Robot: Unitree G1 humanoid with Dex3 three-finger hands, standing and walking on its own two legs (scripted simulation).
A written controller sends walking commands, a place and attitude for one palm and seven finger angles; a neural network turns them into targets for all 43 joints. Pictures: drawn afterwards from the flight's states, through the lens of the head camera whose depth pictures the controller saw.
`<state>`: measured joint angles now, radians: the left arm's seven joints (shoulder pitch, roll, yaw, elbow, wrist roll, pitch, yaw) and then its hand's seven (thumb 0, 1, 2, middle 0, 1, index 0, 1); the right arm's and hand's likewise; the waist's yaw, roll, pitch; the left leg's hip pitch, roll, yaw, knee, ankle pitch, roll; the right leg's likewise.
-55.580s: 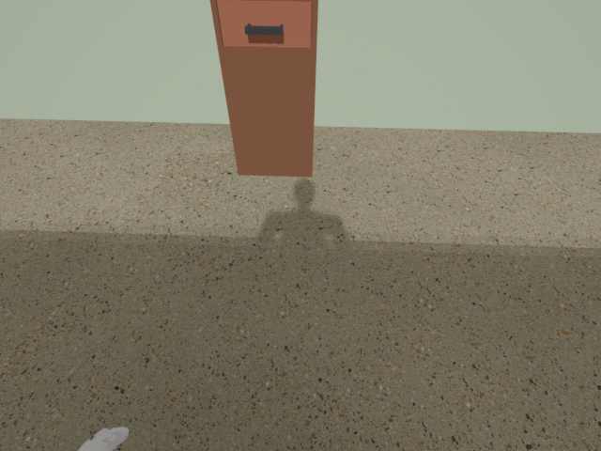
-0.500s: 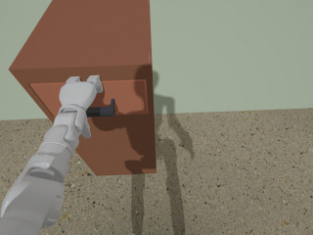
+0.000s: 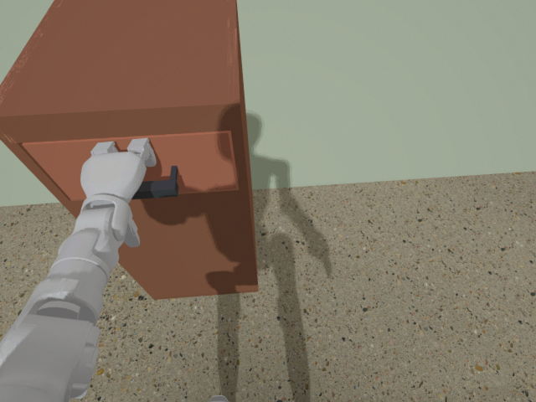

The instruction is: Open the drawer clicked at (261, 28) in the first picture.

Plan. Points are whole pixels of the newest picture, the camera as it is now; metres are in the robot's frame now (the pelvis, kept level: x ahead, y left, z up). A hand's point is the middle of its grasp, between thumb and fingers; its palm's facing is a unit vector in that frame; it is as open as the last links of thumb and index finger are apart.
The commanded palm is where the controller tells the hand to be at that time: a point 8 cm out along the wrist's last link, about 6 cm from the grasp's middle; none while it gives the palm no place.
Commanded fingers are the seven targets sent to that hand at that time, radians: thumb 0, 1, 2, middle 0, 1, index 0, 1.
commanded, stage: lower the fingers behind the handle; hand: left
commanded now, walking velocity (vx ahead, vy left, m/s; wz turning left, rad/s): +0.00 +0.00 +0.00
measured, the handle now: (139, 181) +0.49 +0.23 +0.00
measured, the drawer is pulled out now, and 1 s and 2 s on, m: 0.00 0.00 0.00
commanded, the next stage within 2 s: close the thumb around the handle in 1.08 s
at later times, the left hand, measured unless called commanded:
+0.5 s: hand (137, 203) +0.45 +0.22 +0.00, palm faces +0.02 -0.04 -1.00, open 13.7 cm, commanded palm +0.43 +0.23 +0.04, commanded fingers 0.00 -0.50 0.30 -0.30 -1.20 -0.30 -1.20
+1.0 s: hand (139, 210) +0.45 +0.23 -0.03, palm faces -0.01 -0.03 -1.00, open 13.8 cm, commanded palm +0.43 +0.22 +0.03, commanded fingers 0.00 -0.50 0.30 -0.30 -1.20 -0.30 -1.20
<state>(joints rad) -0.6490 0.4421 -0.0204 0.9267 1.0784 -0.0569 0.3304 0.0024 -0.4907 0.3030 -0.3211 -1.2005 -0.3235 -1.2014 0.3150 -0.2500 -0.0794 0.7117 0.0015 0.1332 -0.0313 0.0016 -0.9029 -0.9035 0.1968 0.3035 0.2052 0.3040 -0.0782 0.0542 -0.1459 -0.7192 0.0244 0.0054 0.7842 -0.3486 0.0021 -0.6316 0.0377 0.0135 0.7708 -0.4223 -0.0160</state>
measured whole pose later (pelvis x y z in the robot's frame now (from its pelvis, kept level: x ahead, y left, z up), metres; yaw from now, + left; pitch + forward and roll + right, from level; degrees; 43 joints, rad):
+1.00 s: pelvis -0.02 +0.02 -0.03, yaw -1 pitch +21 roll -3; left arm -0.75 0.41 -0.04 1.06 1.11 0.00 0.45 0.00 -0.49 0.30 -0.33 -1.22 -0.33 -1.21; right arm 0.33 -0.24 -0.07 0.74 -0.03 0.12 -0.02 0.00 -0.90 -0.90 0.20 0.30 0.21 0.30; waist -0.11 0.06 -0.17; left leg -0.95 0.02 0.00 0.96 -0.39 0.03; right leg -0.84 0.04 0.01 0.92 -0.45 0.01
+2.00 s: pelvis -0.01 +0.02 -0.02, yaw -1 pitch +21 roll -2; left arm -0.69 0.43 -0.03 1.02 1.10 -0.04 0.40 0.01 0.72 0.82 -0.37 -1.35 -0.42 -1.35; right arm 0.33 -0.23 -0.07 0.72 -0.02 0.12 -0.02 0.00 -0.90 -0.90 0.20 0.30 0.21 0.30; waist -0.10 0.06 -0.18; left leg -0.91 0.03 0.01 0.94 -0.40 0.02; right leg -0.80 0.04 0.01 0.89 -0.46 0.01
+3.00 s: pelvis +0.01 +0.01 -0.01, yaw -1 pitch +14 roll -1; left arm -0.11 0.33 -0.09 0.46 1.06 0.05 0.40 0.03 0.73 0.78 -0.32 -1.35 -0.42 -1.35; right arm 0.20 -0.22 -0.06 0.64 -0.02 0.12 -0.01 0.00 -0.90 -0.90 0.20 0.30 0.21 0.30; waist -0.03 0.06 -0.16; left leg -0.68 0.02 0.02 0.84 -0.40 0.01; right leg -0.59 0.03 0.02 0.82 -0.47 -0.01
